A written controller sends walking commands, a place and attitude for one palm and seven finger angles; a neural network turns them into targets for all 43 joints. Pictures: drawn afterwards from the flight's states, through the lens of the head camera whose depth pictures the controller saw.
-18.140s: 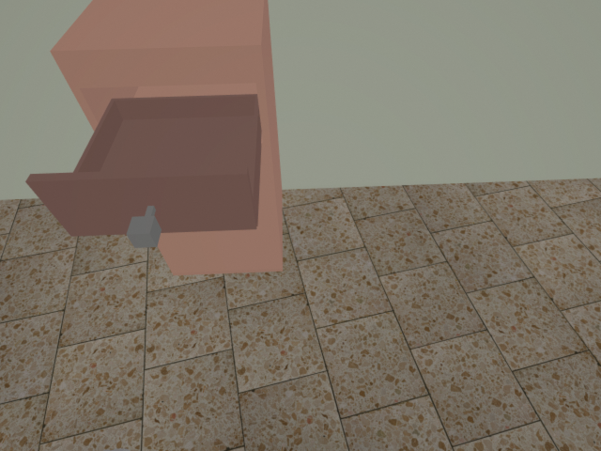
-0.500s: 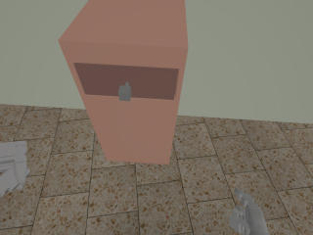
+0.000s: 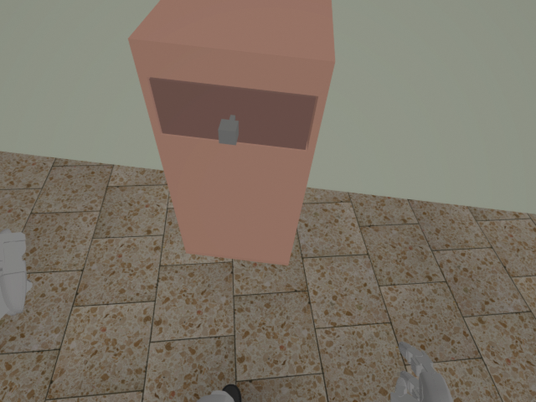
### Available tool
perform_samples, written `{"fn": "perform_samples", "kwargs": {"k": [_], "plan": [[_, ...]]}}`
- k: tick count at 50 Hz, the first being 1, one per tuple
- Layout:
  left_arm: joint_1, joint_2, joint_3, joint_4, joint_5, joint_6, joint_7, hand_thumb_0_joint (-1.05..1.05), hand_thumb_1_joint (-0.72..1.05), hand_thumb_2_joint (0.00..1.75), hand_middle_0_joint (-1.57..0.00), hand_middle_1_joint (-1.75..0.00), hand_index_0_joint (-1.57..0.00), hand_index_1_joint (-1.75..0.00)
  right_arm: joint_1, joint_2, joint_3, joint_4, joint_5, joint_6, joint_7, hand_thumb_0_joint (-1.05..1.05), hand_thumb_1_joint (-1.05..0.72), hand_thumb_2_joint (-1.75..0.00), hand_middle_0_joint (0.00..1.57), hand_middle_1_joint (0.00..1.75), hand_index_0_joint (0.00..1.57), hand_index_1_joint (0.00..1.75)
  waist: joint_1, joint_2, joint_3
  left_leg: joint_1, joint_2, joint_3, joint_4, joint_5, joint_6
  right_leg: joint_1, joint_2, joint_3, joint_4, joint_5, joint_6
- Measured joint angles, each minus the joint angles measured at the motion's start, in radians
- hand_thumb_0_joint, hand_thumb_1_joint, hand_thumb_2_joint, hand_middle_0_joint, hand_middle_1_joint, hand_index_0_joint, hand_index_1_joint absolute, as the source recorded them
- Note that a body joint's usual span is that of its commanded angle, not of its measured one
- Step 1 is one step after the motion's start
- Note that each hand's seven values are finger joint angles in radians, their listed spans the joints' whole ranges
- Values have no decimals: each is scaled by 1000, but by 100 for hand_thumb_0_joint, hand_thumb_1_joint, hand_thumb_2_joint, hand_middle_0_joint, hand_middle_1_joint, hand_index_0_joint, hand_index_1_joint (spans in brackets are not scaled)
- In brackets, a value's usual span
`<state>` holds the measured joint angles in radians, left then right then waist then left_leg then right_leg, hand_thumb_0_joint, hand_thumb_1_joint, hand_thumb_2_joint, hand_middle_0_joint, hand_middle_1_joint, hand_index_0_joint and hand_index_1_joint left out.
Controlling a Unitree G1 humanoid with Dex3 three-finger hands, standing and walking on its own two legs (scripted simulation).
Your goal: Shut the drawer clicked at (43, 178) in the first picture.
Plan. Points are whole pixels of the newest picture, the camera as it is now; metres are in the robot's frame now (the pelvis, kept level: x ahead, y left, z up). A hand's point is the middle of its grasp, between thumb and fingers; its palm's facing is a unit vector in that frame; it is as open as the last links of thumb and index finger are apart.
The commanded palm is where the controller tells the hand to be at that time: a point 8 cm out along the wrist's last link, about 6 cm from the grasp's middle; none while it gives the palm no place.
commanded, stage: step back with the hand held close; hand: left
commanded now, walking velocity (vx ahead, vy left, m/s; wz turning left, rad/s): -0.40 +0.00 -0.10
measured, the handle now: (230, 126) +0.71 +0.12 -0.03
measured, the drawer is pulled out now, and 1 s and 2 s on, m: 0.00 0.00 0.00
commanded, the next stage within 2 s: stop stepping back and stand still in 0.20 s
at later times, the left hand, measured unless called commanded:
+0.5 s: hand out of the picture +0.12 +0.27 +0.16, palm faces +0.34 -0.85 -0.41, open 3.2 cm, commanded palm +0.06 +0.31 +0.19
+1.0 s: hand out of the picture +0.07 +0.26 +0.17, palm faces +0.35 -0.86 -0.38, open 3.2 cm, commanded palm +0.03 +0.30 +0.19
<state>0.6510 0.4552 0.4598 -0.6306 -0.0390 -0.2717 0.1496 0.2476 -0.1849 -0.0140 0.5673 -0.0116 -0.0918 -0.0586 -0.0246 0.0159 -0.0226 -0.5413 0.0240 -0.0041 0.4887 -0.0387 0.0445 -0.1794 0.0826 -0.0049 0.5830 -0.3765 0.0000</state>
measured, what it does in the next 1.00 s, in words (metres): walks backwards: right foot, then left foot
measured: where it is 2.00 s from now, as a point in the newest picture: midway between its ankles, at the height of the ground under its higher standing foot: outside the picture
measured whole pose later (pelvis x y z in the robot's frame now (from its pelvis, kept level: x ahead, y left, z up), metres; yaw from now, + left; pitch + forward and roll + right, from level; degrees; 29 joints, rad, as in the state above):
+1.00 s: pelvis -0.13 +0.03 +0.01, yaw -5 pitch -1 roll +0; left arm 0.62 0.33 0.32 -0.52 -0.04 -0.17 0.16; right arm 0.27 -0.23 -0.01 0.66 0.00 -0.07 -0.07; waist 0.01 -0.01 -0.04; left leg -0.36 0.03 0.06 0.68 -0.32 0.02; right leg -0.17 0.00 -0.07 0.49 -0.31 -0.04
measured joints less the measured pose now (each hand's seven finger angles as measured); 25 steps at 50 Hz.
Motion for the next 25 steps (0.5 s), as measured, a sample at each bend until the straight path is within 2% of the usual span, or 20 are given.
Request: {"fn": "perform_samples", "kwargs": {"k": [2, 3, 5, 8, 11, 14, 15, 16, 18, 19, 20, 21, 23, 24, 25], "plan": [[19, -12, 1, -9, -13, -14, -6, 1, 90, 89, -141, -160, -140, -160, -42, -4, 1, 8, -3, -7, 9, 1, -90, -90, 20, 30, 20, 30, 30, -12, 9, -40, 5, 35, 0, 37, -9, 39, -12, 27, -125, -73, -27], [8, -32, -23, 0, -15, -21, -13, 1, 90, 89, -141, -160, -140, -160, -70, -13, -2, 23, -2, -4, 10, 1, -90, -90, 20, 30, 20, 30, 40, 12, 34, -41, 21, 32, -1, 44, -12, 35, 4, 29, -131, -68, -30], [-11, -52, -70, 11, -15, -26, -23, 1, 89, 89, -141, -160, -140, -160, -102, -21, -5, 50, 1, 6, 8, 1, -90, -90, 20, 30, 20, 30, 49, 42, 74, -10, 38, 26, -32, 67, -8, 41, 21, 25, -127, 6, -13], [-29, -30, -93, -5, -14, -28, -39, 1, 89, 89, -141, -160, -140, -160, -104, -10, 0, 53, 16, 21, 5, 1, -90, -90, 20, 30, 20, 30, 57, 24, 90, 37, 41, 39, -63, 89, -7, 55, 17, 29, -98, 9, 14], [-47, 7, -68, -9, -19, -31, -49, 1, 89, 89, -141, -160, -140, -160, -106, -2, 4, 27, 12, 23, 4, 1, -90, -90, 20, 30, 20, 30, 48, 2, 80, 51, 37, 56, -65, 98, -5, 39, 4, 28, -41, -32, 8], [-70, 12, -47, 26, -30, -30, -53, 1, 89, 89, -141, -160, -140, -160, -119, -6, -5, 0, 0, 19, 6, 1, -90, -90, 20, 30, 20, 30, 18, 25, 68, 36, 39, 45, -69, 102, -9, 13, 9, 11, -15, -25, -16], [-69, 12, -42, 38, -33, -29, -52, 1, 89, 89, -141, -160, -140, -160, -120, -8, -9, -5, 0, 21, 6, 1, -90, -90, 20, 30, 20, 30, 10, 32, 62, 20, 37, 39, -49, 56, -18, 6, 8, 5, -17, -15, -21], [-59, 11, -42, 46, -36, -26, -50, 1, 89, 89, -141, -160, -140, -160, -116, -9, -12, -3, 5, 24, 9, 1, -90, -90, 20, 30, 20, 30, 8, 31, 50, -4, 27, 28, 13, -42, -40, 0, 2, 5, -20, -8, -23], [-19, -5, -54, 54, -35, -15, -42, 1, 89, 89, -141, -160, -140, -160, -91, -11, -20, 19, 9, 35, 16, 1, -90, -90, 20, 30, 20, 30, 19, 8, 8, -45, -14, 3, 269, -198, -71, -7, -24, 26, -36, 5, -20], [4, -18, -59, 56, -32, -6, -41, 1, 89, 89, -141, -160, -140, -160, -71, -14, -21, 31, 10, 40, 17, 1, -90, -90, 20, 30, 20, 30, 27, -9, -20, -47, -32, 3, 374, -236, -75, -12, -40, 40, -49, 15, -14], [23, -32, -63, 60, -28, 3, -38, 1, 89, 89, -141, -160, -140, -160, -52, -15, -20, 39, 12, 46, 14, 1, -90, -90, 20, 30, 20, 30, 35, -24, -42, -25, -40, 11, 418, -255, -75, -13, -53, 54, -66, 26, -6], [36, -45, -67, 64, -23, 11, -34, 1, 89, 89, -141, -160, -140, -160, -34, -18, -16, 41, 15, 49, 8, 1, -90, -90, 20, 30, 20, 30, 40, -35, -56, 15, -39, 21, 405, -266, -71, -14, -62, 62, -82, 37, 1], [34, -66, -79, 75, -16, 24, -21, 1, 89, 89, -141, -160, -141, -160, -5, -32, -7, 38, 19, 37, -9, 1, -90, -90, 20, 30, 20, 30, 38, -41, -61, 133, -25, 26, 231, -237, -56, -22, -69, 58, -90, 47, 14], [19, -76, -90, 76, -13, 31, -17, 1, 89, 89, -141, -160, -141, -160, 4, -46, -4, 32, 21, 23, -17, 1, -90, -90, 20, 30, 20, 30, 33, -26, -51, 197, -12, 21, 113, -218, -40, -32, -63, 45, -75, 42, 22], [-13, -78, -99, 85, -8, 36, -13, 1, 89, 89, -141, -160, -141, -160, -1, -48, -7, 40, 21, 9, -24, 1, -90, -90, 20, 30, 20, 30, 28, -34, -30, 213, -24, 20, 66, -261, -15, -49, -75, 35, -49, 32, 29]]}}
